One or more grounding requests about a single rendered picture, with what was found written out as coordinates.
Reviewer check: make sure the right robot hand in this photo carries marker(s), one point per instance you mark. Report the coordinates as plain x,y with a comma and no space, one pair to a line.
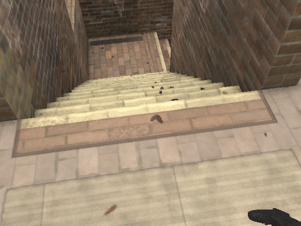
274,217

